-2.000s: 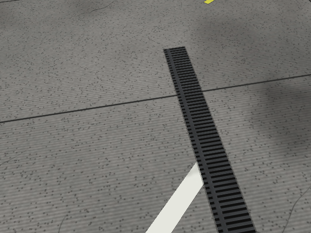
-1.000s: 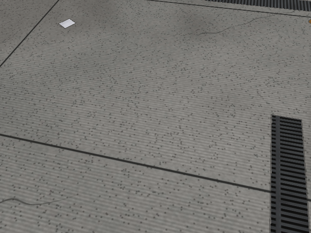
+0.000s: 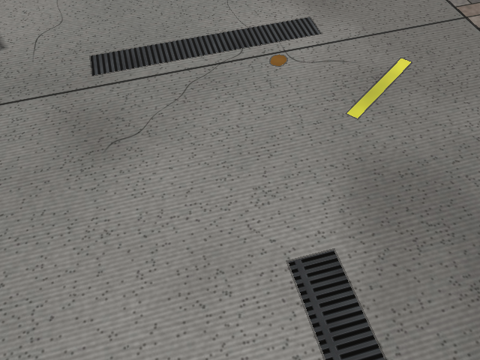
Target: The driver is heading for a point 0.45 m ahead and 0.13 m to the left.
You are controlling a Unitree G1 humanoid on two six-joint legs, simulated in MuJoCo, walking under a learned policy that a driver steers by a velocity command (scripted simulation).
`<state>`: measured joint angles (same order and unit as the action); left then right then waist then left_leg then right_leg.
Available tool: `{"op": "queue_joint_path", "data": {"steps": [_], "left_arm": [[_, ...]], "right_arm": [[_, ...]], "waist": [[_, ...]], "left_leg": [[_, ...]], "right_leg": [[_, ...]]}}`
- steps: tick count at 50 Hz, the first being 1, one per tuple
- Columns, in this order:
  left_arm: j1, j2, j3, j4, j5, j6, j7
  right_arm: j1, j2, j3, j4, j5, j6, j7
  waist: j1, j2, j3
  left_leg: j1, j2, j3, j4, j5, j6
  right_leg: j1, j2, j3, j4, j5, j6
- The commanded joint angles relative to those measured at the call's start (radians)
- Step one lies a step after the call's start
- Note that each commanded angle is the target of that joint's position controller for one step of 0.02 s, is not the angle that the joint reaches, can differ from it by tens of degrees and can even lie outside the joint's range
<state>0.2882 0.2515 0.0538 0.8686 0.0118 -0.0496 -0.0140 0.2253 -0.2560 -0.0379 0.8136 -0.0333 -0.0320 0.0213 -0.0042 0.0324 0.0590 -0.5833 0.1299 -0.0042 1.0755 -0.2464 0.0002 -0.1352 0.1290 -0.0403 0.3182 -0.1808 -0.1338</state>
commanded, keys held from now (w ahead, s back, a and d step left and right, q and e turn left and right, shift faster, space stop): w+q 0.26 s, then q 0.14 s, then no key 0.60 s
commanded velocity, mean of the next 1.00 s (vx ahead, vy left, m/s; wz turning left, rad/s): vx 0.24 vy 0.00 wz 0.22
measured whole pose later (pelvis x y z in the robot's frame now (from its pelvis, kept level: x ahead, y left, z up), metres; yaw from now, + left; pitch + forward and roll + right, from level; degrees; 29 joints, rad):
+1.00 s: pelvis +0.35 +0.04 +0.00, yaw +17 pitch -1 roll +0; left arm 0.21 0.20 0.00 0.93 0.01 -0.01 0.04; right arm 0.24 -0.22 -0.01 0.98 -0.01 0.01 -0.03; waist -0.01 0.02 0.03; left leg -0.10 -0.08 -0.05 0.38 -0.26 0.06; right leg -0.20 0.02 -0.02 0.42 -0.20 -0.03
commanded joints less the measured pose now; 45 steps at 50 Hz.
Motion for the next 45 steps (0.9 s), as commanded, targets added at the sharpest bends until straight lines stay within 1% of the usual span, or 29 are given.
{"op": "queue_joint_path", "data": {"steps": [1, 3, 5, 9, 11, 13, 14, 15, 16, 17, 18, 19, 20, 21, 22, 23, 24, 26, 28, 31, 33, 36, 39, 40, 41, 42, 43, 44, 45], "left_arm": [[0.053, 0.122, 0.024, -0.023, 0.000, -0.032, 0.002], [0.072, 0.114, 0.018, -0.010, 0.002, -0.036, 0.004], [0.082, 0.110, 0.013, 0.001, 0.004, -0.042, 0.009], [0.124, 0.092, -0.001, 0.037, 0.008, -0.045, 0.028], [0.142, 0.098, -0.005, 0.057, 0.011, -0.042, 0.038], [0.130, 0.128, -0.003, 0.066, 0.015, -0.039, 0.049], [0.117, 0.142, 0.000, 0.067, 0.018, -0.034, 0.057], [0.102, 0.156, 0.004, 0.063, 0.020, -0.026, 0.061], [0.073, 0.169, 0.006, 0.050, 0.009, -0.022, 0.061], [0.051, 0.145, -0.002, 0.009, -0.004, -0.032, 0.057], [0.136, 0.070, -0.011, -0.036, -0.029, -0.037, 0.045], [0.093, 0.127, -0.005, -0.030, 0.006, -0.034, 0.043], [0.026, 0.107, -0.011, -0.056, -0.004, -0.038, 0.040], [0.024, 0.104, -0.011, -0.049, -0.002, -0.037, 0.040], [0.010, 0.107, -0.008, -0.055, 0.013, -0.019, 0.037], [0.041, 0.093, -0.011, -0.047, 0.023, 0.004, 0.033], [0.058, 0.080, -0.012, -0.044, 0.026, 0.023, 0.030], [0.078, 0.061, -0.015, -0.044, 0.018, 0.040, 0.028], [0.053, 0.062, -0.014, -0.049, 0.017, 0.046, 0.029], [-0.018, 0.066, -0.014, -0.062, 0.014, 0.055, 0.032], [-0.054, 0.069, -0.014, -0.066, 0.009, 0.060, 0.035], [-0.079, 0.070, -0.014, -0.061, 0.003, 0.064, 0.045], [-0.065, 0.062, -0.018, -0.043, -0.001, 0.060, 0.058], [-0.046, 0.054, -0.020, -0.032, -0.002, 0.057, 0.062], [-0.015, 0.045, -0.024, -0.018, 0.001, 0.050, 0.065], [0.019, 0.068, -0.022, -0.002, 0.011, 0.038, 0.071], [0.028, 0.145, -0.011, -0.003, 0.020, 0.028, 0.074], [-0.034, 0.127, -0.017, -0.001, -0.002, 0.034, 0.066], [-0.068, 0.073, -0.032, -0.007, 0.000, 0.033, 0.056]], "right_arm": [[0.026, -0.072, -0.020, -0.023, 0.008, 0.014, 0.009], [-0.030, -0.069, -0.020, -0.035, 0.014, 0.011, 0.011], [-0.073, -0.060, -0.017, -0.044, 0.017, 0.006, 0.014], [-0.176, -0.041, -0.003, -0.076, 0.007, 0.000, 0.022], [-0.202, -0.033, 0.002, -0.092, 0.004, -0.002, 0.026], [-0.156, -0.045, -0.003, -0.086, 0.005, -0.002, 0.022], [-0.090, -0.056, -0.008, -0.068, 0.000, -0.003, 0.017], [0.031, -0.076, -0.017, -0.031, -0.005, -0.011, 0.012], [0.174, -0.101, -0.031, 0.010, -0.019, -0.024, 0.006], [0.288, -0.187, -0.058, 0.028, -0.029, -0.028, -0.006], [0.219, -0.280, -0.083, 0.001, -0.001, -0.016, -0.013], [0.207, -0.257, -0.088, 0.000, 0.051, -0.010, -0.008], [0.134, -0.211, -0.076, -0.012, 0.049, -0.006, -0.014], [0.076, -0.134, -0.055, -0.015, 0.042, 0.001, -0.018], [0.046, -0.097, -0.042, -0.018, 0.043, 0.002, -0.023], [0.021, -0.088, -0.034, -0.020, 0.038, 0.002, -0.025], [0.031, -0.099, -0.034, -0.014, 0.032, -0.005, -0.022], [0.046, -0.130, -0.040, -0.002, 0.023, -0.015, -0.018], [0.050, -0.129, -0.036, 0.003, 0.021, -0.014, -0.018], [0.066, -0.119, -0.028, 0.015, 0.021, -0.004, -0.023], [0.082, -0.121, -0.026, 0.025, 0.016, 0.002, -0.026], [0.081, -0.112, -0.019, 0.037, 0.006, 0.009, -0.032], [0.065, -0.103, -0.011, 0.051, 0.003, 0.015, -0.040], [0.052, -0.100, -0.008, 0.055, 0.008, 0.017, -0.044], [0.036, -0.096, -0.004, 0.059, 0.017, 0.018, -0.049], [0.046, -0.076, 0.005, 0.058, 0.022, 0.013, -0.051], [0.124, -0.046, 0.011, 0.057, 0.020, 0.009, -0.049], [0.175, -0.029, 0.012, 0.103, 0.033, 0.025, -0.053], [0.149, -0.047, 0.014, 0.119, 0.024, 0.036, -0.060]], "waist": [[0.007, -0.065, -0.010], [0.027, -0.071, 0.008], [0.038, -0.078, 0.021], [0.067, -0.073, 0.052], [0.067, -0.076, 0.052], [0.033, -0.108, 0.008], [0.002, -0.125, -0.023], [-0.045, -0.129, -0.081], [-0.116, -0.117, -0.150], [-0.163, -0.012, -0.255], [-0.056, 0.237, -0.381], [-0.079, -0.006, -0.396], [-0.061, -0.015, -0.255], [-0.018, -0.085, -0.131], [0.006, -0.088, -0.082], [0.033, -0.066, -0.073], [0.041, -0.047, -0.082], [0.050, -0.018, -0.115], [0.043, 0.005, -0.128], [0.013, 0.043, -0.128], [-0.007, 0.051, -0.124], [-0.019, 0.052, -0.102], [-0.017, 0.055, -0.078], [-0.004, 0.051, -0.070], [0.023, 0.030, -0.064], [0.027, -0.017, -0.086], [-0.033, -0.143, -0.120], [-0.049, -0.202, -0.126], [-0.042, -0.173, -0.117]], "left_leg": [[-0.064, 0.004, 0.003, -0.061, 0.120, 0.006], [-0.102, -0.021, -0.016, -0.136, 0.184, 0.014], [-0.108, -0.053, -0.025, -0.220, 0.242, 0.024], [-0.106, -0.083, 0.047, -0.375, 0.275, 0.047], [-0.075, -0.109, 0.091, -0.443, 0.227, 0.071], [0.022, -0.165, 0.140, -0.470, 0.131, 0.110], [0.084, -0.201, 0.160, -0.475, 0.080, 0.130], [0.195, -0.230, 0.156, -0.509, 0.072, 0.152], [0.386, -0.224, 0.113, -0.612, 0.178, 0.184], [0.643, -0.028, -0.110, -0.600, 0.421, 0.261], [0.926, 0.274, -0.614, -0.603, 0.956, 0.473], [0.872, 0.241, -0.521, -0.610, 1.040, 0.481], [0.741, 0.211, -0.415, -0.651, 0.975, 0.444], [0.583, 0.153, -0.324, -0.708, 0.889, 0.375], [0.494, 0.099, -0.268, -0.743, 0.827, 0.328], [0.414, 0.062, -0.212, -0.766, 0.816, 0.306], [0.374, 0.046, -0.181, -0.770, 0.868, 0.296], [0.364, 0.021, -0.134, -0.769, 0.949, 0.283], [0.387, 0.003, -0.111, -0.766, 0.938, 0.251], [0.426, -0.013, -0.104, -0.761, 0.854, 0.198], [0.454, 0.004, -0.125, -0.762, 0.792, 0.190], [0.472, 0.029, -0.157, -0.750, 0.721, 0.204], [0.466, 0.048, -0.197, -0.710, 0.685, 0.215], [0.461, 0.046, -0.208, -0.688, 0.656, 0.207], [0.431, 0.032, -0.211, -0.662, 0.592, 0.178], [0.373, 0.007, -0.213, -0.646, 0.461, 0.130], [0.325, -0.073, -0.155, -0.593, 0.186, 0.095], [0.372, -0.155, -0.098, -0.611, -0.068, 0.076], [0.438, -0.144, -0.096, -0.648, -0.069, 0.070]], "right_leg": [[0.040, -0.283, 0.141, -0.181, 0.385, -0.061], [0.077, -0.278, 0.096, -0.193, 0.384, -0.030], [0.108, -0.282, 0.052, -0.199, 0.401, -0.011], [0.200, -0.309, -0.012, -0.199, 0.502, 0.005], [0.257, -0.324, -0.043, -0.153, 0.642, 0.014], [0.300, -0.336, -0.075, -0.031, 0.961, 0.032], [0.312, -0.337, -0.088, 0.081, 1.126, 0.041], [0.294, -0.334, -0.094, 0.253, 1.174, 0.049], [0.195, -0.314, -0.113, 0.479, 1.030, 0.061], [-0.040, -0.235, -0.142, 0.827, 0.541, 0.084], [-0.428, -0.006, -0.056, 1.209, -0.393, 0.137], [-0.466, -0.091, 0.108, 1.222, -0.306, 0.129], [-0.499, -0.133, 0.110, 1.170, -0.244, 0.133], [-0.477, -0.168, 0.094, 1.064, -0.215, 0.134], [-0.448, -0.187, 0.093, 0.980, -0.205, 0.142], [-0.382, -0.187, 0.080, 0.928, -0.196, 0.151], [-0.341, -0.176, 0.064, 0.890, -0.180, 0.159], [-0.318, -0.165, 0.044, 0.820, -0.138, 0.171], [-0.333, -0.172, 0.038, 0.735, -0.086, 0.173], [-0.340, -0.182, 0.036, 0.612, -0.020, 0.170], [-0.335, -0.183, 0.040, 0.551, -0.009, 0.164], [-0.299, -0.172, 0.045, 0.465, -0.055, 0.155], [-0.211, -0.151, 0.044, 0.331, -0.131, 0.132], [-0.163, -0.146, 0.041, 0.240, -0.117, 0.121], [-0.074, -0.153, 0.050, 0.090, -0.008, 0.109], [0.054, -0.226, 0.125, 0.003, 0.185, 0.096], [0.145, -0.381, 0.269, 0.036, 0.518, 0.051], [0.068, -0.436, 0.299, 0.065, 0.644, -0.060], [0.003, -0.419, 0.296, 0.044, 0.571, -0.058]]}}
